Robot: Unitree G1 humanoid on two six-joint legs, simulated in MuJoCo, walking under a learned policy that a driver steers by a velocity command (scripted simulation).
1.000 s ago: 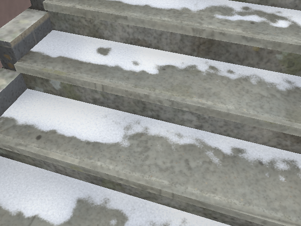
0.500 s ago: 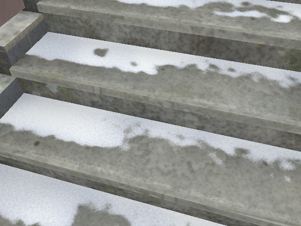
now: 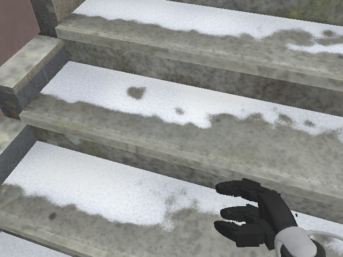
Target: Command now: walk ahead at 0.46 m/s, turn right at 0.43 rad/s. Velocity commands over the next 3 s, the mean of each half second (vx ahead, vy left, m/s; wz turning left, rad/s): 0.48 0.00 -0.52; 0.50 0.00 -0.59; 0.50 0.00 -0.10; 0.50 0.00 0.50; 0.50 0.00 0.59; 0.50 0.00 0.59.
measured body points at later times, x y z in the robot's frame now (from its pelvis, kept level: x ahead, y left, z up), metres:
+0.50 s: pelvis +0.29 -0.03 +0.16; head +0.30 -0.03 +0.61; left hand +0.59 +0.06 +0.09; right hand +0.17 -0.17 +0.00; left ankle +0.12 +0.14 -0.57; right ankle +0.38 -0.14 -0.43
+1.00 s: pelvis +0.59 -0.07 +0.34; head +0.59 -0.07 +0.79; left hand +0.72 +0.10 +0.19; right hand +0.72 -0.36 +0.30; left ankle +0.72 -0.03 -0.27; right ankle +0.40 -0.14 -0.34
